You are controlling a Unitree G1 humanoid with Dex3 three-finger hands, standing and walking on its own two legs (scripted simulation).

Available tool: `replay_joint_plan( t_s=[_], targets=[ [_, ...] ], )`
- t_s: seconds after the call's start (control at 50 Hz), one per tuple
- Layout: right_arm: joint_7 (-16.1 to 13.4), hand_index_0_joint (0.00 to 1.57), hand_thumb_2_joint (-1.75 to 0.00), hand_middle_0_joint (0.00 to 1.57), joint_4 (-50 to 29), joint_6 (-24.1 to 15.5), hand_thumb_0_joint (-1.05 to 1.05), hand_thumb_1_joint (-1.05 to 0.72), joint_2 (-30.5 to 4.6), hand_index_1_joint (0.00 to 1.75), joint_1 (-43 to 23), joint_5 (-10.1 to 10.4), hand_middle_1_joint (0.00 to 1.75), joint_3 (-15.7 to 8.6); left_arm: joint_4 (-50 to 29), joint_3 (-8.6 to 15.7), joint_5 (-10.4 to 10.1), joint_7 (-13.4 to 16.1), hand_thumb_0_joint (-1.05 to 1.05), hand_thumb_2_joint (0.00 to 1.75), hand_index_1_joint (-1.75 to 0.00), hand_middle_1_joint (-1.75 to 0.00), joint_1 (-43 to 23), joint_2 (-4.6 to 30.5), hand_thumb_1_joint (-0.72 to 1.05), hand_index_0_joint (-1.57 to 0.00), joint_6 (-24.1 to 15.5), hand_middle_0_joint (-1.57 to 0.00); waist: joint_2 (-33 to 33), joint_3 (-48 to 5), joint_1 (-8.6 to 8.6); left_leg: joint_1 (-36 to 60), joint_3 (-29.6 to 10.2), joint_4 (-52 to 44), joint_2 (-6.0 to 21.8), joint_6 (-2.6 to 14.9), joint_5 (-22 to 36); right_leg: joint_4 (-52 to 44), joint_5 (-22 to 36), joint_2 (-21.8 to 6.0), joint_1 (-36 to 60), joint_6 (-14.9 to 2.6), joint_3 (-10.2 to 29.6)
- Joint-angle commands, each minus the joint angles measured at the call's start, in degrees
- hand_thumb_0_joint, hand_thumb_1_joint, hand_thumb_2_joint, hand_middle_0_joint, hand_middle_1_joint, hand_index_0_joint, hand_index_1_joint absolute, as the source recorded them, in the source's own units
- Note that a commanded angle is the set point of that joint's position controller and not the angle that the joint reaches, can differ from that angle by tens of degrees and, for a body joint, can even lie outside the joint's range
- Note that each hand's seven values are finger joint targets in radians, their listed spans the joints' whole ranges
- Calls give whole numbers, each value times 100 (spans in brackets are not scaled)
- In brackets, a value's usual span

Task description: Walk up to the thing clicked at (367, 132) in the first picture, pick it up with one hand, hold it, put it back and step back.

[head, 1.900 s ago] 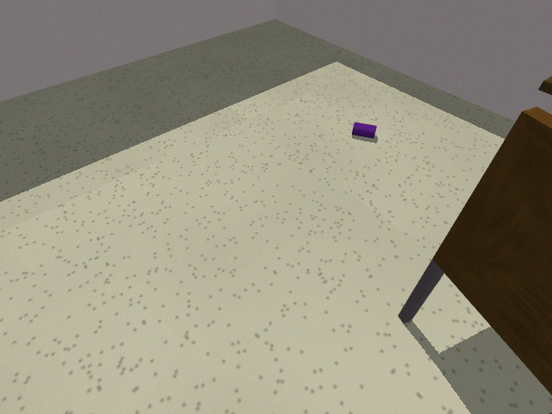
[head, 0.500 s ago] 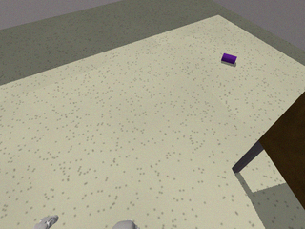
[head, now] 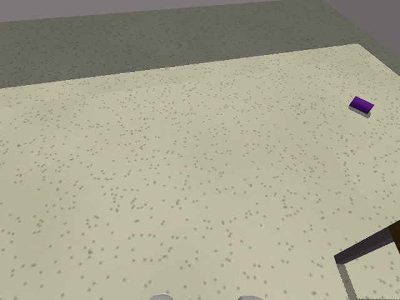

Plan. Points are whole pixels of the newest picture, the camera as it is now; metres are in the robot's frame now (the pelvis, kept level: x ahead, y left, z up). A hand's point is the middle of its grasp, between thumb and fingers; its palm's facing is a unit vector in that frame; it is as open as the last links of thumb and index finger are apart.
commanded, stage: walk up
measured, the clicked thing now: (361, 105) +1.45 -1.22 -0.71
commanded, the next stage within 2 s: stand in 1.08 s
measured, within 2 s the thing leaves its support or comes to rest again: neither
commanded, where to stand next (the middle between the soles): +0.07 -0.02 m, yaw +8 degrees
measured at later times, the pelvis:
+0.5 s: pelvis -0.01 -0.01 +0.01, yaw +9 degrees
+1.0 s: pelvis -0.01 -0.02 +0.02, yaw +11 degrees
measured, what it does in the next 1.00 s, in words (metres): steps on the spot: right foot, then left foot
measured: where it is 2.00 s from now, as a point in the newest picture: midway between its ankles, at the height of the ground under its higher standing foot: outside the picture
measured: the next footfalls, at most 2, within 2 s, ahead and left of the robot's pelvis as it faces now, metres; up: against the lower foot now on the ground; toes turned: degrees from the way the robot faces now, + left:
right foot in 0.02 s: +0.06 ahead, -0.15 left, +0.00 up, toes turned +7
left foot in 0.34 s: +0.04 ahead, +0.12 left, +0.00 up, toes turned +6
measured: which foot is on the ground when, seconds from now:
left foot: down 0.00-0.06, up 0.08-0.32, down 0.34-1.00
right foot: up 0.00-0.00, down 0.02-1.00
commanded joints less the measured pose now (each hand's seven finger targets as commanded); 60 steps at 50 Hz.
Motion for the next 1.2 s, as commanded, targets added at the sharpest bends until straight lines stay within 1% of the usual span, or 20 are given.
replay_joint_plan(
  t_s=[0.0, 0.02, 0.04, 0.06, 0.1, 0.14, 0.22, 0.3, 0.32, 0.34, 0.36, 0.38, 0.44, 0.5, 0.54, 0.58, 0.6, 0.64, 0.7, 1.18],
  targets=[
    [-103, 20, -90, 20, -611, 24, 0, -90, -1179, 30, -261, 149, 30, -361, -260, 316, 47, 187, 0, 90, -30, -30, 701, 976, 90, -20, -402, -20, 379, -1165, 347, -171, -569, 548, 395, 782, 2019, -2082, 1081, -26, 1371, -273, 191],
    [-118, 20, -90, 20, -753, 26, 0, -90, -859, 30, -336, 232, 30, -272, -371, 403, 140, 207, 0, 90, -30, -30, 587, 1525, 90, -20, -465, -20, -849, -1003, 329, -1090, -106, 1563, -379, 435, 859, -2481, 1672, -1134, 1528, -674, 1752],
    [-181, 20, -90, 20, -640, 66, 0, -90, -860, 30, -121, 172, 30, -269, -508, 397, 125, 188, 0, 90, -30, -30, 205, 1595, 90, -20, -491, -20, -833, -760, 144, -1412, 38, 1984, -479, 301, -1530, -2725, 1888, -2066, 1225, -1142, 2548],
    [-236, 20, -90, 20, -528, 67, 0, -90, -1105, 30, 2, 164, 30, -351, -622, 403, 113, 185, 0, 90, -30, -30, -213, 1807, 90, -20, -487, -20, -1226, -756, 55, -1160, -75, 2502, -159, 283, -1876, -2947, 1965, -2524, 777, -1751, 3248],
    [-143, 20, -90, 20, -336, 24, 0, -90, -1456, 30, -128, 164, 30, -461, -626, 334, 71, 173, 0, 90, -30, -30, -291, 1427, 90, -20, -502, -20, -617, -146, -15, -900, -3, 2416, -56, 231, -1366, -2627, 2364, -1858, 322, -1437, 1882],
    [-38, 20, -90, 20, -187, 42, 0, -90, -1146, 30, -26, 161, 30, -416, -498, 263, 85, 210, 0, 90, -30, -30, -222, 1257, 90, -20, -554, -20, -718, -145, -10, -878, 162, 2178, -163, 244, -847, -2260, 2333, -1112, 477, -991, 795],
    [111, 20, -90, 20, -234, 5, 0, -90, -953, 30, -277, 138, 30, -334, -519, 278, 173, 166, 0, 90, -30, -30, 169, 1368, 90, -20, -585, -20, -1227, -395, 215, -460, 693, 590, -31, 176, -806, -2148, 2216, -1059, 909, -1070, 504],
    [60, 20, -90, 20, 75, -167, 0, -90, -910, 30, 291, 78, 30, -388, -601, 159, -21, 134, 0, 90, -30, -30, 126, 1156, 90, -20, -476, -20, -613, -931, -129, 1057, 847, -1619, -268, 283, 622, -602, 3095, -999, 725, -769, 133],
    [22, 20, -90, 20, 94, -221, 0, -90, -1174, 30, 384, 18, 30, -468, -624, 51, -47, 143, 0, 90, -30, -30, 370, 797, 90, -20, -459, -20, 275, -1200, -142, 1750, -157, -1770, 333, 484, 1286, 365, 2243, -751, 152, -420, -36],
    [-12, 20, -90, 20, -84, -273, 0, -90, -1519, 30, 49, -54, 30, -496, -692, -67, -121, 150, 0, 90, -30, -30, 517, 345, 90, -20, -438, -20, 1534, -1215, 96, 2182, -2209, -1835, 1624, 956, 2425, 938, -433, 13, -1056, -1, -267],
    [-4, 20, -90, 20, -142, -258, 0, -90, -1787, 30, -89, 19, 30, -507, -556, 53, -114, 242, 0, 90, -30, -30, 341, 781, 90, -20, -347, -20, 918, -1175, -46, 1388, -2467, -1796, 2058, 1673, 1786, 820, -1034, -144, -582, -26, 245],
    [-10, 20, -90, 20, -71, -232, 0, -90, -1765, 30, -327, 72, 30, -516, -462, 73, -109, 257, 0, 90, -30, -30, 96, 1006, 90, -20, -364, -20, 962, -826, -67, 511, -2449, -1912, 2071, 1902, 1446, 823, -1013, -266, -129, -42, 259],
    [-44, 20, -90, 20, -108, -241, 0, -90, -1262, 30, -690, 102, 30, -289, -314, 73, -132, 198, 0, 90, -30, -30, 286, 956, 90, -20, -411, -20, 985, -717, 106, 732, -959, -1462, 1207, 1226, 2406, 118, -342, -218, -129, -93, 208],
    [3, 20, -90, 20, 24, -185, 0, -90, -1276, 30, -680, 136, 30, -252, -118, 45, -110, 220, 0, 90, -30, -30, 336, 844, 90, -20, -464, -20, 1103, -844, 115, 596, -740, -1147, 1022, 1039, 2747, -1024, 227, 34, 590, -57, -139],
    [33, 20, -90, 20, -7, -87, 0, -90, -1152, 30, -866, 190, 30, -210, 57, 27, -40, 252, 0, 90, -30, -30, 431, 891, 90, -20, -530, -20, 845, -911, 207, 204, -443, -909, 802, 768, 2030, -1855, 1291, 68, 1230, -102, -123],
    [64, 20, -90, 20, 2, -21, 0, -90, -835, 30, -879, 262, 30, -127, 67, 52, 39, 278, 0, 90, -30, -30, 237, 1239, 90, -20, -620, -20, 73, -766, 94, -204, -94, -526, 248, 340, 782, -2432, 1514, -756, 1188, -454, 1093],
    [60, 20, -90, 20, 162, 23, 0, -90, -854, 30, -730, 237, 30, -144, 26, 54, 26, 257, 0, 90, -30, -30, -116, 1440, 90, -20, -623, -20, -268, -737, -51, 222, 190, -289, -41, 284, -270, -2709, 784, -1342, 529, -852, 1626],
    [92, 20, -90, 20, 477, 24, 0, -90, -923, 30, -417, 163, 30, -206, -62, -26, 31, 211, 0, 90, -30, -30, -719, 1243, 90, -20, -611, -20, -333, -523, -325, 950, 119, -539, 81, 273, -577, -2588, 435, -1257, -211, -766, 1320],
    [145, 20, -90, 20, 526, -80, 0, -90, -987, 30, -922, 173, 30, -165, 184, -116, -57, 197, 0, 90, -30, -30, -597, 971, 90, -20, -622, -20, -113, -532, -46, 599, -559, -1431, 519, 483, 768, -2172, 905, -364, 405, -192, 342],
    [126, 20, -90, 20, 1486, -124, 0, -90, -952, 30, -1213, 148, 30, 0, 1206, -261, -103, 179, 0, 90, -30, -30, -873, 873, 90, -20, -606, -20, 340, -868, -41, 1043, -239, -2309, 651, 223, 1758, -2924, 1882, -474, 1538, -4, 252]
  ],
)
